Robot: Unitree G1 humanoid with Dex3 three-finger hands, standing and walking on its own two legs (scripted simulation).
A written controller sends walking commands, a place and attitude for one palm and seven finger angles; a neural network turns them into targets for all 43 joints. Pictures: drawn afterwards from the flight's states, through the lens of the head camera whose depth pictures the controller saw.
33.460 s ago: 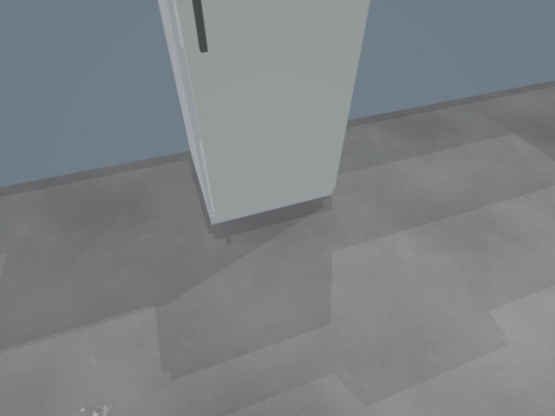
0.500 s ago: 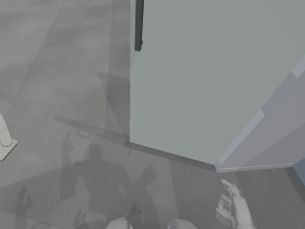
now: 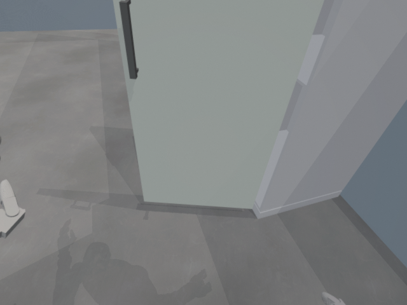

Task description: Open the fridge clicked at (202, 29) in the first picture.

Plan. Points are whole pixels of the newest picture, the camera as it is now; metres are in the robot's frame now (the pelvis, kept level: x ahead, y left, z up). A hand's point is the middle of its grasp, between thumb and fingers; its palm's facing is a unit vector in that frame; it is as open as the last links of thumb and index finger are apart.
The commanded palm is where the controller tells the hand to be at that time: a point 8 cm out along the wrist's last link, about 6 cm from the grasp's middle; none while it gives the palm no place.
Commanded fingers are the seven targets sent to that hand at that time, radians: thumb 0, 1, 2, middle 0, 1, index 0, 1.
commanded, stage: stop stepping back and stand still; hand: left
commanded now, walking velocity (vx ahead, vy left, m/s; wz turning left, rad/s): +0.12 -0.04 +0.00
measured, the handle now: (131, 41) +0.80 +0.26 +0.21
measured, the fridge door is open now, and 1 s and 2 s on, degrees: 69 69 69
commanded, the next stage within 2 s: let the arm hang, fingers relaxed in 1.40 s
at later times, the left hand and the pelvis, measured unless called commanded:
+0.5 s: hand out of the picture +0.14 +0.29 +0.16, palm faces +0.53 -0.77 -0.35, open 7.4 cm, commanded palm +0.08 +0.32 +0.19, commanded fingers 0.00 0.90 0.90 -0.20 -0.30 -0.20 -0.30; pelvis -0.05 +0.02 +0.00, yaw +2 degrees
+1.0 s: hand out of the picture +0.14 +0.30 +0.17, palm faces +0.45 -0.79 -0.41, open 7.4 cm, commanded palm +0.08 +0.34 +0.19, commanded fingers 0.00 0.90 0.90 -0.20 -0.30 -0.20 -0.30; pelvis -0.05 +0.04 +0.01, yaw +2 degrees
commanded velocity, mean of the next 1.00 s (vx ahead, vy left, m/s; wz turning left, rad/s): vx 0.07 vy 0.01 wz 0.00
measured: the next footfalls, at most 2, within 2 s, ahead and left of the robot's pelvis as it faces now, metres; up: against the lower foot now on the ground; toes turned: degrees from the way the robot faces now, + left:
left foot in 0.44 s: +0.02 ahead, +0.16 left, +0.00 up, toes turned +9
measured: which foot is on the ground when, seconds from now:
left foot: down 0.00-0.12, up 0.14-0.42, down 0.44-1.00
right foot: down 0.00-1.00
